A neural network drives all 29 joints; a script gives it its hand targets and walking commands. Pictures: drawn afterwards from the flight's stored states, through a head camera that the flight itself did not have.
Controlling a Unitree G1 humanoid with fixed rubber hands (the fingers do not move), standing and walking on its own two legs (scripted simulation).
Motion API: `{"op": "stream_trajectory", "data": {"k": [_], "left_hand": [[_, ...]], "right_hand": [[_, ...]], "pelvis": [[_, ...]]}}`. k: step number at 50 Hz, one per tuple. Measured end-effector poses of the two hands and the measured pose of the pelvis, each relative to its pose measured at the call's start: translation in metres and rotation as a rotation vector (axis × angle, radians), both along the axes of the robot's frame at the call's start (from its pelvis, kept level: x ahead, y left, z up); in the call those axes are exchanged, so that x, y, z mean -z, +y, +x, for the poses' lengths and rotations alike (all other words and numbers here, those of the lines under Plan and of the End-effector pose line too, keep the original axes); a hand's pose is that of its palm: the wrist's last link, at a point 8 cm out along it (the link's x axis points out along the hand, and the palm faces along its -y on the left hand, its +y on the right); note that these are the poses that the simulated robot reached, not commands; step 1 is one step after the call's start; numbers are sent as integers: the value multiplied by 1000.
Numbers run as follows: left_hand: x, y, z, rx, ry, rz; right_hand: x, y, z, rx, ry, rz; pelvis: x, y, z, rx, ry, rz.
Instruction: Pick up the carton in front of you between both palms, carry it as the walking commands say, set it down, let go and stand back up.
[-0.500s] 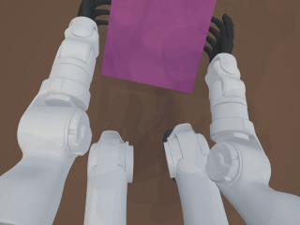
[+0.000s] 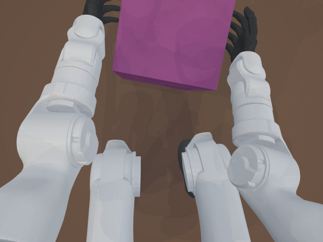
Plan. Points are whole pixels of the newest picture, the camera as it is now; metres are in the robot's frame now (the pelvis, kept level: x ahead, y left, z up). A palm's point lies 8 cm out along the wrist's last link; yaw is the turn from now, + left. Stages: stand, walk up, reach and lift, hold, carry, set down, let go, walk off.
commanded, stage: set down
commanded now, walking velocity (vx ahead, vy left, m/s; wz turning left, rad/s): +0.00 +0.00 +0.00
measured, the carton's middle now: (166, 43) +0.53 -0.02 -0.26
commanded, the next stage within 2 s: let go in 1.58 s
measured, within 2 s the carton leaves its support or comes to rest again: neither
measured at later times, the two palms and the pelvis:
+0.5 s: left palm (84, 53) +0.50 +0.17 -0.22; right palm (253, 78) +0.44 -0.22 -0.19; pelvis -0.02 +0.00 -0.01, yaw +0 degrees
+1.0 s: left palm out of the picture +0.53 +0.16 -0.05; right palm (300, 63) +0.45 -0.21 -0.04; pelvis -0.01 -0.01 +0.07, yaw +0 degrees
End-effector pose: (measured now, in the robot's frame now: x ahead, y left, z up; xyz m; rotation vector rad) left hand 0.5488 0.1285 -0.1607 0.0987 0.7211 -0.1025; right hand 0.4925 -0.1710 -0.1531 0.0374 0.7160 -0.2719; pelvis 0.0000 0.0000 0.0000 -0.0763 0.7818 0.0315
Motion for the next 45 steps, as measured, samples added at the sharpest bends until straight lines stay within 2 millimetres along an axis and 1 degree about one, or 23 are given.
{"op": "stream_trajectory", "data": {"k": [5, 11, 14, 16, 18, 20, 22, 23, 25, 29, 34, 37, 39, 42, 45], "left_hand": [[7, 2, 0, 5, 0, -13], [8, 2, -1, 6, -18, -11], [9, 3, -3, 15, -28, 4], [16, 6, -10, 35, -6, 26], [31, 13, -24, 28, 37, 49], [47, 25, -40, -2, 79, 62], [59, 34, -52, -22, 93, 67], [62, 37, -55, -24, 85, 68], [61, 39, -54, -24, 48, 62], [41, 37, -38, -28, -40, 43], [4, 35, -17, -25, -95, 62], [-23, 32, -13, -17, -96, 74], [-42, 30, -12, -14, -91, 73], [-67, 29, -14, -20, -65, 70], [-87, 31, -15, -35, -48, 58]], "right_hand": [[6, -1, 2, -13, 3, 0], [9, -1, -1, -20, 4, 5], [16, -1, -8, -42, 37, -5], [25, -1, -19, -68, 89, -17], [33, -10, -32, -57, 127, -39], [36, -25, -41, -14, 129, -64], [38, -39, -48, 20, 118, -79], [38, -45, -51, 30, 110, -81], [39, -53, -53, 40, 93, -77], [32, -54, -48, 41, 46, -53], [10, -42, -35, 44, -16, -12], [-9, -32, -34, 49, -33, 9], [-25, -29, -37, 55, -38, 11], [-51, -32, -41, 70, -33, -5], [-75, -39, -44, 75, -28, -27]], "pelvis": [[2, 0, 3, -1, 5, 0], [5, -1, 2, -1, -11, -1], [7, -1, -1, -2, -26, -1], [8, -2, -2, -2, -34, 0], [8, -2, -4, -3, -42, -1], [8, -2, -7, -3, -52, -1], [9, -2, -10, -1, -68, 1], [11, -3, -12, 0, -79, 2], [14, -3, -16, 3, -104, 6], [19, -6, -24, 6, -148, 9], [13, -9, -31, 14, -161, 11], [1, -10, -29, 16, -153, 16], [-10, -11, -26, 16, -141, 18], [-30, -12, -21, 16, -111, 18], [-49, -12, -16, 18, -73, 18]]}}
